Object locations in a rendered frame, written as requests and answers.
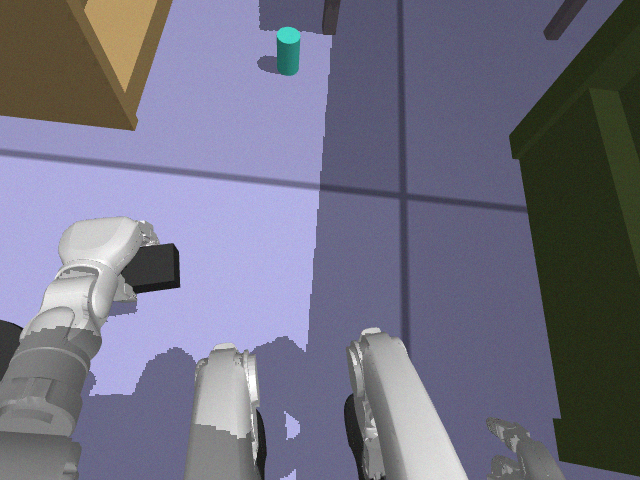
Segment left robot hand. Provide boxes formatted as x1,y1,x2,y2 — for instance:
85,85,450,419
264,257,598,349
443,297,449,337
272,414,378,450
58,216,160,303

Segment left robot arm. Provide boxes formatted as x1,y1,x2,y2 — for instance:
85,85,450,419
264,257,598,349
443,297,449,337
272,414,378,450
0,259,118,480

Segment bookshelf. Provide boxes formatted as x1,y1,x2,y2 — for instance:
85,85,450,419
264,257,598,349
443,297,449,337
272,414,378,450
0,0,173,131

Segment armchair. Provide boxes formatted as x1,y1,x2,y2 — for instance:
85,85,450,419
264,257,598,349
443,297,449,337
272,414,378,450
509,0,640,477

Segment right robot foot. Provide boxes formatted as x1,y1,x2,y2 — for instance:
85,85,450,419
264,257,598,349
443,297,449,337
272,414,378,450
344,394,386,480

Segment right robot hand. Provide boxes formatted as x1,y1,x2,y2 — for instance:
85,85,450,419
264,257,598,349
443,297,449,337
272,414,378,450
486,417,566,480

